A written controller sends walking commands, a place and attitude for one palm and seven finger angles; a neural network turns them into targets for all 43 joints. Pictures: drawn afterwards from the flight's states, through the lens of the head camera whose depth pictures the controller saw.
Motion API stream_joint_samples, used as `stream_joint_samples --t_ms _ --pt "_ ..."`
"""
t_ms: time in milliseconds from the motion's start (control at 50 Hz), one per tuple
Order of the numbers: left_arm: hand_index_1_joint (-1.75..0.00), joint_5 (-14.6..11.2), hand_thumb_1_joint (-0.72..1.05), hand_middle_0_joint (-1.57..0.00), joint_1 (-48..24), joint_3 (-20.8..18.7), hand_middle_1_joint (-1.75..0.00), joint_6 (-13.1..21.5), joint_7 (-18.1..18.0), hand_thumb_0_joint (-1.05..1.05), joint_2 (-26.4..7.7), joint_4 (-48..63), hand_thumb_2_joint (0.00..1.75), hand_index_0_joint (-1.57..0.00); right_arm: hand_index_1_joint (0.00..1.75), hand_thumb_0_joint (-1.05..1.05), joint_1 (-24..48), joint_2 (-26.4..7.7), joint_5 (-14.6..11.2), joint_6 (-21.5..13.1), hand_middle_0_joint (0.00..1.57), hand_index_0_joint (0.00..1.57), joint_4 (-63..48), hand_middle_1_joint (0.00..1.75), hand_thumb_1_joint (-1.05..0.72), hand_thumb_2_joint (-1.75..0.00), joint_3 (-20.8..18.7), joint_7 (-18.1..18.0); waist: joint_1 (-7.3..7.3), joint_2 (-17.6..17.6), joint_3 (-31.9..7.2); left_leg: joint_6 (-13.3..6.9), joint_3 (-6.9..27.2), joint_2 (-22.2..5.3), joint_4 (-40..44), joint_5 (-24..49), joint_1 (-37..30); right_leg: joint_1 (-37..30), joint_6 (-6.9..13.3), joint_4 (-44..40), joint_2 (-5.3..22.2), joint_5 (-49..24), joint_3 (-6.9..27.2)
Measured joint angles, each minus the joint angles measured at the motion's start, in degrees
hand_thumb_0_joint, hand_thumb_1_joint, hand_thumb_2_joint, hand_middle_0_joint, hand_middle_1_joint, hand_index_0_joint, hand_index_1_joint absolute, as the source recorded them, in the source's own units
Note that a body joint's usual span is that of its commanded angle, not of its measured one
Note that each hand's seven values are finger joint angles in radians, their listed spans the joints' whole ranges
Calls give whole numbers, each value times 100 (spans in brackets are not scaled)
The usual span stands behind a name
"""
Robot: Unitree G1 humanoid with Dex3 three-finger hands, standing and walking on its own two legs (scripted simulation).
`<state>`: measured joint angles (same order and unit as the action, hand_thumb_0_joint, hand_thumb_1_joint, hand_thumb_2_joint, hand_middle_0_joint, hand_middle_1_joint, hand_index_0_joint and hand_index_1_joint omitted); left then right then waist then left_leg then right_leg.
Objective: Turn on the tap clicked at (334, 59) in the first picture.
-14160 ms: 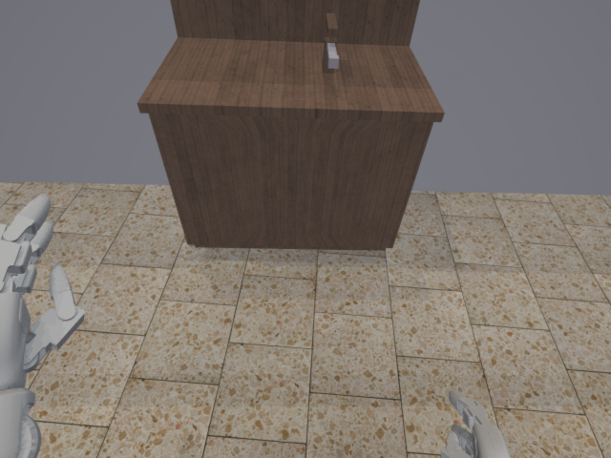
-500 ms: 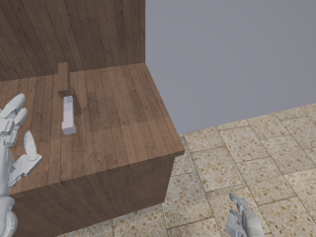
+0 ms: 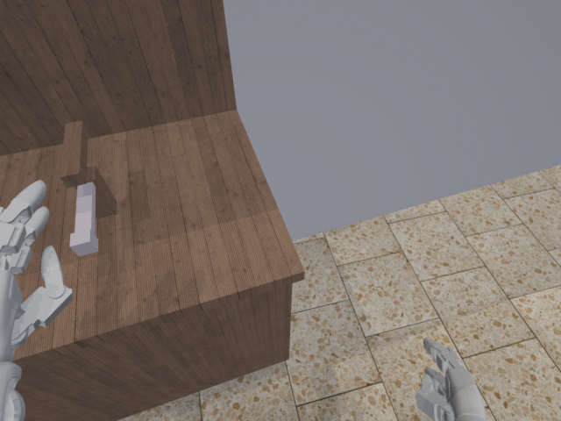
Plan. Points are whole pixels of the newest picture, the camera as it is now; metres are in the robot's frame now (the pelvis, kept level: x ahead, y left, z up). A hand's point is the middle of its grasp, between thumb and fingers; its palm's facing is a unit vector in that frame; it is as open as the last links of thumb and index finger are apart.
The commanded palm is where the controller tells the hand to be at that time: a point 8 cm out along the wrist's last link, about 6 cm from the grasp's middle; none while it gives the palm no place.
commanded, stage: come to a stop and stand still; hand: left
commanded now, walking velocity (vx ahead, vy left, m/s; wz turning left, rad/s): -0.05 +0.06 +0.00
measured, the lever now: (84, 242) +0.35 +0.32 +0.04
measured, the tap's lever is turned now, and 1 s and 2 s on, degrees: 0 0 0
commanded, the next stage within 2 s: look again from close up in 0.96 s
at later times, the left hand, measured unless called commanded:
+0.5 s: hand (40, 309) +0.21 +0.27 +0.12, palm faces +0.25 -0.89 -0.39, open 7.5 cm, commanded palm +0.15 +0.32 +0.18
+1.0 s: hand out of the picture +0.21 +0.32 +0.15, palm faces +0.36 -0.86 -0.37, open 7.5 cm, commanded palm +0.14 +0.35 +0.18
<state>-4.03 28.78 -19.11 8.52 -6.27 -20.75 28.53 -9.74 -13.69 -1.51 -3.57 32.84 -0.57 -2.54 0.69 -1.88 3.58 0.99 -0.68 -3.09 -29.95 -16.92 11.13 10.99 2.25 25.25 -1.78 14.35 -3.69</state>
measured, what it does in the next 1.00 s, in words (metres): shifts its weight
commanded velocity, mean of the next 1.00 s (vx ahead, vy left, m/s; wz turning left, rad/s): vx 0.00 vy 0.00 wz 0.00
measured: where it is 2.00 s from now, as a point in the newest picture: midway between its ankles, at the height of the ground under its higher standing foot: outside the picture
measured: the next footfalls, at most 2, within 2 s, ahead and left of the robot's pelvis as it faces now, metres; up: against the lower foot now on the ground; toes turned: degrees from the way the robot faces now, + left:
none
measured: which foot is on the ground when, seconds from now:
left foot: down 0.00-1.00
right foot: down 0.00-1.00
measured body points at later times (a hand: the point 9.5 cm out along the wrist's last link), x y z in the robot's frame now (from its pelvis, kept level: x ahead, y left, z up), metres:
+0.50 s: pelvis -0.02 +0.05 +0.00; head +0.03 +0.07 +0.44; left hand +0.19 +0.32 +0.15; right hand +0.14 -0.18 -0.08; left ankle -0.03 +0.14 -0.74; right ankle -0.01 -0.09 -0.74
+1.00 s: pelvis -0.02 +0.07 +0.00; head +0.02 +0.10 +0.44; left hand +0.18 +0.37 +0.17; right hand +0.17 -0.13 -0.07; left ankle -0.03 +0.14 -0.74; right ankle -0.01 -0.09 -0.74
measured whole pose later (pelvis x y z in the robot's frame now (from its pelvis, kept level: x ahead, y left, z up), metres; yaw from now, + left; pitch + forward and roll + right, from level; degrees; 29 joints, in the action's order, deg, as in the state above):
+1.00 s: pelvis -0.02 +0.07 +0.00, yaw -1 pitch +0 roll -2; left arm -1.6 23.7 -20.8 10.2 -5.0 -20.7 28.5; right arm -10.1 -9.7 -0.3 -6.0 31.7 2.3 0.0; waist -1.7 2.0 4.7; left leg -4.1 -3.2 1.3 -30.1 -17.7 12.4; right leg 12.1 -2.8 24.2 2.6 11.8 -1.5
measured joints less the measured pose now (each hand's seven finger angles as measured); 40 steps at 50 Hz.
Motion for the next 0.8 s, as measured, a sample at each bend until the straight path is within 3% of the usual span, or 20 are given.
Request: stream_joint_samples --t_ms 140,200,240,280,320,400,440,500,620,680,800 --pt "-30 -29 89 -21 101 -61 -30 36 -24 2 1 54 90 -21 30 1 97 -49 -14 30 20 20 -34 30 -91 -90 -53 -39 -73 -27 50 -5 21 73 124 -57 47 158 -74 124 85 -7 -38" --pt "-30 45 88 -21 -971 -222 -30 300 116 2 -652 -500 90 -21 30 1 -136 13 -74 -163 20 20 -146 30 -91 -90 129 -223 -405 153 168 5 41 179 127 37 100 283 -102 327 200 47 -58" --pt "-30 66 88 -21 -1492 -563 -30 425 35 2 -806 -882 90 -21 30 1 -88 83 17 -272 20 20 -74 30 -91 -90 228 -62 -468 171 182 -5 6 137 19 18 215 372 -74 332 156 -3 -24" --pt "-30 25 88 -21 -1700 -780 -30 480 -43 2 -751 -1089 90 -21 30 1 -48 123 56 -364 20 20 -22 30 -91 -90 285 118 -438 152 153 -36 -56 111 -63 -16 316 456 -88 316 129 -60 38" --pt "-30 5 89 -20 -1527 -748 -30 468 -87 2 -499 -996 90 -20 30 1 -60 143 63 -430 21 20 -6 30 -90 -90 297 262 -362 129 124 -90 -138 122 -68 -34 322 471 -142 277 137 -101 121" --pt "-30 121 90 -20 -685 -105 -30 380 16 1 129 -468 90 -20 30 1 -132 165 82 -464 21 21 33 30 -90 -90 277 361 -189 162 105 -208 -285 195 35 -39 195 378 -281 156 201 -159 268" --pt "-30 210 89 -20 -388 161 -30 343 114 2 241 -306 90 -20 30 1 -162 193 116 -437 21 21 45 30 -90 -90 270 335 -120 247 129 -252 -305 233 63 -37 159 333 -330 110 237 -176 289" --pt "-30 269 89 -21 -252 139 -30 293 172 2 30 -184 90 -21 30 1 -193 254 146 -367 21 21 23 30 -90 -90 261 260 -80 419 206 -299 -290 275 65 -29 160 304 -371 71 279 -196 275" --pt "-30 209 88 -21 -517 -470 -30 280 55 2 -379 66 90 -21 30 1 -229 224 146 -393 21 21 -46 30 -90 -90 196 222 -145 480 300 -388 -211 333 -49 -56 277 287 -437 -17 339 -247 194" --pt "-30 196 89 -21 -510 -569 -30 385 23 2 -312 265 90 -21 30 1 -161 185 139 -413 21 21 -11 30 -90 -90 176 261 -175 406 254 -442 -224 368 -75 -82 283 263 -473 -59 372 -263 204" --pt "-30 256 89 -20 -314 -305 -30 444 125 1 -75 157 90 -20 30 1 -40 260 127 -312 21 21 -6 30 -90 -90 177 289 -206 319 72 -522 -302 451 -23 -106 194 227 -503 -38 451 -225 280"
